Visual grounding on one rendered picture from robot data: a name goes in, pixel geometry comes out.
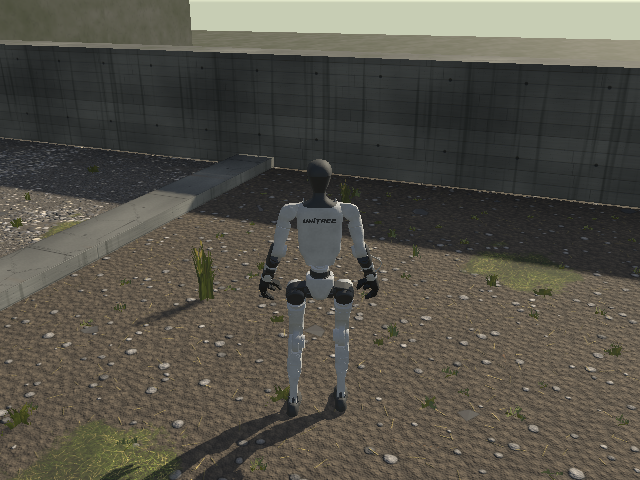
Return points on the robot left shin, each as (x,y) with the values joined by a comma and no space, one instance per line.
(294,365)

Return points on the right robot forearm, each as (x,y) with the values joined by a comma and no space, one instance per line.
(367,266)

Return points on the robot left hand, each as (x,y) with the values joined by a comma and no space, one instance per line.
(270,285)

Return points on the left robot foot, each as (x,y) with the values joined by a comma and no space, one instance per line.
(293,408)

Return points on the robot left upper arm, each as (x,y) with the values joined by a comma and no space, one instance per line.
(287,213)

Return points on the robot right upper arm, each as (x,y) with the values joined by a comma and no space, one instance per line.
(351,213)

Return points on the robot right hand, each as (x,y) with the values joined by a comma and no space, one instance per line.
(374,285)

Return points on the left robot forearm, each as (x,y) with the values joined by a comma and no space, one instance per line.
(270,266)

